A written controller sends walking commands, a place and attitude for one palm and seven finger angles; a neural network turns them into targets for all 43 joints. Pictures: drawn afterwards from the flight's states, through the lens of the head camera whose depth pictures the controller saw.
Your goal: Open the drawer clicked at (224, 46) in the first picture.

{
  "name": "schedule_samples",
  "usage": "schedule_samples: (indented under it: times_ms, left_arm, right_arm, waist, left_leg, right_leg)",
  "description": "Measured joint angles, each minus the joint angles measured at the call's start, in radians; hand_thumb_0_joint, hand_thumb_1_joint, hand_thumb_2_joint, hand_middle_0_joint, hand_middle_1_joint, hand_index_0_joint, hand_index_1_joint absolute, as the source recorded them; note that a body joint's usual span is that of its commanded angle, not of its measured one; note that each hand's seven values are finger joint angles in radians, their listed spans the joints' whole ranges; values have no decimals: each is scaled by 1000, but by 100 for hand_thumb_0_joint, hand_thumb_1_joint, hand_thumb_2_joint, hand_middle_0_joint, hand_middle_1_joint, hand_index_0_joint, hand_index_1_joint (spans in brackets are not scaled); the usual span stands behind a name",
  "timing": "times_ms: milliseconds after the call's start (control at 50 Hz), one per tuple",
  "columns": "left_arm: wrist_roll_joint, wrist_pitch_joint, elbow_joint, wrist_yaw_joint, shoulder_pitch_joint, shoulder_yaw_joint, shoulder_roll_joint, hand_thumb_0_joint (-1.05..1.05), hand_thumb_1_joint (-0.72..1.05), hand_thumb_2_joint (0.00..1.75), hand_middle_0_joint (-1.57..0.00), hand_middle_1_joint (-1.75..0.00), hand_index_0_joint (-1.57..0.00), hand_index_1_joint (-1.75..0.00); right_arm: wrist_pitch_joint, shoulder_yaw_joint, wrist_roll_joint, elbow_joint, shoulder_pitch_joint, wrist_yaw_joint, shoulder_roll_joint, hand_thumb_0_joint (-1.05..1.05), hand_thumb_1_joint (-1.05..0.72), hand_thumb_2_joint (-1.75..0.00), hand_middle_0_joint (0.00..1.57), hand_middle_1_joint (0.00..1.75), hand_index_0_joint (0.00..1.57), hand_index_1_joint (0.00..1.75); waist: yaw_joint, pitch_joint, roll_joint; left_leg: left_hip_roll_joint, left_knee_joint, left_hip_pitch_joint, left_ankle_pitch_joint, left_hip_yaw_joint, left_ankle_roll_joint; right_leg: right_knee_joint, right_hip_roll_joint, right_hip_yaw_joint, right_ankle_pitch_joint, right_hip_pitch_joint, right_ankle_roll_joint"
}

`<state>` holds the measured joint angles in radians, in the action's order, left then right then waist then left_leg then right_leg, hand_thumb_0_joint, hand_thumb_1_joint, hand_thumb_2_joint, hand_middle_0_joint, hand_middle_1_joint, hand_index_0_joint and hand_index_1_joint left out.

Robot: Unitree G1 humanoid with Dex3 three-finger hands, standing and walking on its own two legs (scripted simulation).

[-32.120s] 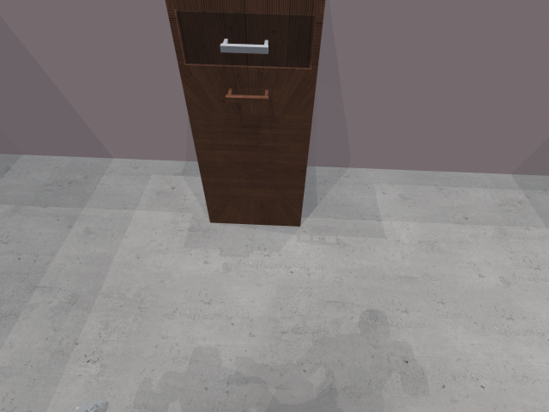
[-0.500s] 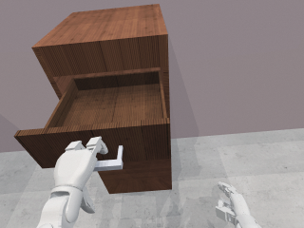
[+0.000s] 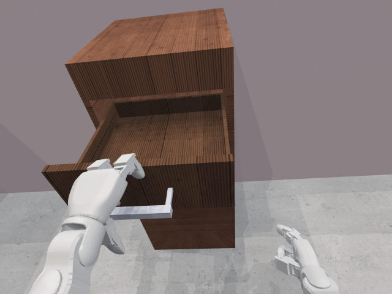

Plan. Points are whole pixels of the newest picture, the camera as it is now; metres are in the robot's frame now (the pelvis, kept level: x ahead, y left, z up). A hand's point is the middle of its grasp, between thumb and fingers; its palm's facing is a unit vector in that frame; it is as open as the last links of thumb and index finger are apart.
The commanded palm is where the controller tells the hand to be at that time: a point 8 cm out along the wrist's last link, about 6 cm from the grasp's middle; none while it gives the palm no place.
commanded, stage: lift the hand off the handle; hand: left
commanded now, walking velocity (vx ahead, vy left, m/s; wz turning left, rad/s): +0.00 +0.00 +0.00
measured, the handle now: (140, 203) +0.26 +0.17 +0.08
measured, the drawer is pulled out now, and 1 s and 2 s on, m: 0.28 0.28 0.28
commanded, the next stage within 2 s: draw the hand back to the body in 0.56 s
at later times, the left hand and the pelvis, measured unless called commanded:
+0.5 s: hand (109, 156) +0.24 +0.18 +0.23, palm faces +0.36 -0.20 -0.91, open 13.9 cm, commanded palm +0.18 +0.19 +0.28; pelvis -0.01 +0.00 +0.00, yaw -1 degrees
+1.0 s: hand (83, 164) +0.23 +0.22 +0.23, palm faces +0.39 -0.17 -0.91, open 13.9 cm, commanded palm +0.16 +0.22 +0.28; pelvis +0.00 +0.00 -0.01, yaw +0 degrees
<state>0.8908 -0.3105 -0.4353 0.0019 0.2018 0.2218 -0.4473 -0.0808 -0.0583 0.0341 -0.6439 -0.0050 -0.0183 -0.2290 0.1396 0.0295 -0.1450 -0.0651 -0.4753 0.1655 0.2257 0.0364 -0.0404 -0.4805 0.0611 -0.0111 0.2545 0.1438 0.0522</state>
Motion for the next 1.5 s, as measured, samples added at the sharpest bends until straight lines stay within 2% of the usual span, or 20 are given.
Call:
schedule_samples:
  times_ms: [120,220,380,520,600,760,860,960,1120,1280,1300,1320,1340,1360,1380,1400,1420,1460,1500]
  left_arm:
    - [-27,-8,-14,-41,-50,-16,-39,0,-50,30,-49,-127,-39,-124]
    - [-41,-19,-46,-44,-107,-67,-57,0,-50,30,-46,-126,-36,-122]
    - [-92,-53,-93,-78,-193,-143,-38,0,-50,30,-36,-122,-32,-121]
    - [-133,-39,-110,-87,-209,-180,-80,0,-50,30,-33,-121,-32,-120]
    - [-155,-39,-105,-80,-197,-212,-82,0,-50,30,-32,-121,-32,-120]
    - [-160,-34,-169,-67,-135,-204,-67,0,-50,30,-32,-121,-32,-120]
    - [-171,-21,-193,-55,-99,-237,-96,0,-50,30,-32,-121,-32,-120]
    - [-180,-36,-186,-56,-82,-277,-108,0,-50,30,-32,-121,-32,-120]
    - [-173,-54,-188,-76,-72,-271,-112,0,-50,30,-32,-121,-32,-120]
    - [-173,-49,-227,-88,-34,-300,-141,0,-50,30,-32,-121,-32,-120]
    - [-332,-13,-236,-79,-30,-344,-124,0,-50,30,-32,-121,-32,-120]
    - [-497,57,-239,-58,-17,-395,-97,-1,-50,30,-32,-120,-32,-120]
    - [-633,130,-243,-35,11,-440,-68,-1,-49,31,-32,-120,-32,-120]
    - [-737,190,-255,-18,44,-473,-40,-1,-48,31,-31,-119,-32,-119]
    - [-812,239,-271,-3,70,-495,-16,-1,-47,32,-31,-119,-32,-118]
    - [-866,283,-287,11,87,-512,1,-1,-45,32,-31,-118,-32,-117]
    - [-902,322,-299,26,94,-525,15,-1,-44,33,-31,-116,-31,-116]
    - [-943,391,-308,53,97,-549,43,-1,-40,35,-31,-114,-31,-113]
    - [-964,433,-302,71,88,-570,65,-1,-35,37,-31,-110,-30,-110]
  right_arm:
    - [-4,-15,4,2,18,-5,6,1,-90,-90,20,30,20,30]
    - [-11,-20,10,3,26,-13,2,1,-90,-90,20,30,20,30]
    - [-50,-25,22,36,21,-21,-12,1,-90,-90,20,30,20,30]
    - [-63,-15,25,47,-5,-22,-29,1,-90,-90,20,30,20,30]
    - [-63,-9,28,44,-20,-25,-38,1,-90,-90,20,30,20,30]
    - [-50,2,25,40,-33,-29,-40,1,-90,-90,20,30,20,30]
    - [-54,-5,25,45,-20,-33,-30,1,-90,-90,20,30,20,30]
    - [-53,-13,29,54,-7,-33,-25,1,-90,-90,20,30,20,30]
    - [-45,-22,27,58,6,-15,-27,1,-90,-90,20,30,20,30]
    - [-52,-25,26,59,9,-15,-26,1,-90,-90,20,30,20,30]
    - [-41,-22,20,68,2,-11,-24,1,-90,-90,20,30,20,30]
    - [-11,-21,11,73,-8,-2,-19,1,-90,-90,20,30,20,30]
    - [20,-23,2,76,-18,8,-9,1,-90,-90,20,30,20,30]
    - [47,-25,-3,79,-31,17,2,1,-90,-90,20,30,20,30]
    - [70,-25,-7,81,-50,26,12,1,-90,-90,20,30,20,30]
    - [93,-25,-10,80,-69,36,20,1,-90,-90,20,30,20,30]
    - [114,-23,-15,77,-91,45,24,1,-90,-90,20,30,20,30]
    - [143,-18,-20,60,-129,56,27,1,-90,-90,20,30,20,30]
    - [158,-11,-22,39,-161,61,24,1,-90,-90,20,30,20,30]
  waist:
    - [4,-4,-2]
    - [0,0,-3]
    - [-29,2,2]
    - [-41,-4,8]
    - [-46,-5,7]
    - [-40,-5,5]
    - [-35,-1,1]
    - [-27,1,-1]
    - [-16,-3,5]
    - [-20,7,6]
    - [-27,-1,4]
    - [-35,-11,5]
    - [-47,-18,11]
    - [-59,-24,22]
    - [-66,-29,36]
    - [-69,-33,50]
    - [-70,-37,62]
    - [-73,-41,81]
    - [-75,-45,92]
  left_leg:
    - [2,4,-8,-6,2,2]
    - [3,8,-9,-13,2,4]
    - [3,7,5,-20,-7,4]
    - [8,-21,26,-6,-21,5]
    - [8,-33,35,2,-21,5]
    - [4,-52,47,16,-21,1]
    - [3,-59,47,23,-21,-1]
    - [0,-63,52,25,-14,-2]
    - [-5,-66,55,25,-4,-5]
    - [-8,-60,50,27,-9,-10]
    - [-7,-62,46,27,-3,-11]
    - [-5,-64,43,28,2,-11]
    - [-3,-64,41,29,5,-11]
    - [1,-61,38,29,7,-9]
    - [4,-57,35,29,8,-7]
    - [7,-54,32,30,10,-5]
    - [11,-54,29,31,11,-3]
    - [13,-51,22,34,15,0]
    - [14,-47,13,35,18,0]
  right_leg:
    - [6,1,2,-7,-9,1]
    - [9,2,2,-13,-9,2]
    - [-5,1,-5,-17,13,0]
    - [-36,7,-17,-6,38,1]
    - [-45,8,-16,0,46,1]
    - [-64,4,-15,15,56,-2]
    - [-69,3,-15,22,56,-3]
    - [-68,1,-7,24,56,-5]
    - [-64,-4,3,25,53,-8]
    - [-58,-7,-2,26,48,-12]
    - [-52,-6,3,24,40,-12]
    - [-43,-4,8,22,30,-11]
    - [-34,-2,10,18,24,-10]
    - [-24,1,12,14,18,-9]
    - [-13,5,12,10,12,-8]
    - [-4,8,13,6,7,-6]
    - [4,11,14,3,1,-5]
    - [15,14,17,1,-11,-2]
    - [24,15,19,1,-23,-1]
